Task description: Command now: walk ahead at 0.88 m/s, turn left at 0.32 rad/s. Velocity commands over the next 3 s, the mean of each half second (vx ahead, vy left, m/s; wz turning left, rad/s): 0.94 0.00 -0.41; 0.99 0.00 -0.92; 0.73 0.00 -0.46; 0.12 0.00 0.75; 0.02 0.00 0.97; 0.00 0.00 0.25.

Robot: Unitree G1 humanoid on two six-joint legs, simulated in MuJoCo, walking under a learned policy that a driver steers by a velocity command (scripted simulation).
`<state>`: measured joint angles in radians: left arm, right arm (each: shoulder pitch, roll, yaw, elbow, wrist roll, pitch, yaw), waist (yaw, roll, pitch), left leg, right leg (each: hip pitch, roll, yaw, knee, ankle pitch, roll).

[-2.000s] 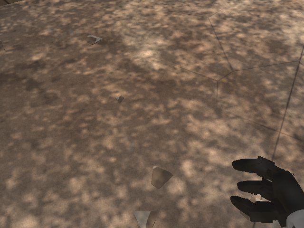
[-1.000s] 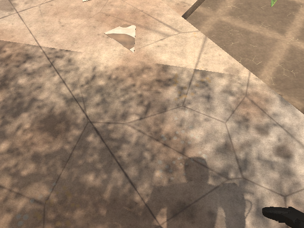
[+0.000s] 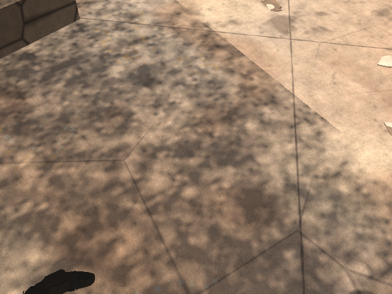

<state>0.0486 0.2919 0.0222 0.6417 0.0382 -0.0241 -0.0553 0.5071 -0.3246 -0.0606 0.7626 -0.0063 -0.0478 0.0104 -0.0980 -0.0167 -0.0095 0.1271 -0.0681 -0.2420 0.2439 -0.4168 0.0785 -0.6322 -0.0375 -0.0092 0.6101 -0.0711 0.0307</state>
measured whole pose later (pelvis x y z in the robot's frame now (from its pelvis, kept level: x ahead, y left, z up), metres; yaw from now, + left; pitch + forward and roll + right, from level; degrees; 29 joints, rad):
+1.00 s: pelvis +0.84 -0.20 -0.02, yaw -44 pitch -1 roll -1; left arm 0.24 0.33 0.05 0.75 0.02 0.01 -0.01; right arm 0.28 -0.23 0.01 0.75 -0.05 -0.08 0.00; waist -0.03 -0.01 0.07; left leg -0.33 0.06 -0.05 1.43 -0.35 -0.03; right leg -0.39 0.21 -0.07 0.68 -0.28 -0.21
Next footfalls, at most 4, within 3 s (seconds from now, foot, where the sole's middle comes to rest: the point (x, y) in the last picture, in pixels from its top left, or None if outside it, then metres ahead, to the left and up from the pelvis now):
0.04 right None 0.22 -0.12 -0.76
0.46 left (157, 262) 0.59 0.09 -0.76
0.90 right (240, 180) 0.90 -0.26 -0.76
1.30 left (266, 106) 1.31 -0.45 -0.76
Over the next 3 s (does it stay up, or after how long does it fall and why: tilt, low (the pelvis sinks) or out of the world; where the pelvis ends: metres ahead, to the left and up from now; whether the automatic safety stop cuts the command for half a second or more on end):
stays up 1.31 -0.56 0.01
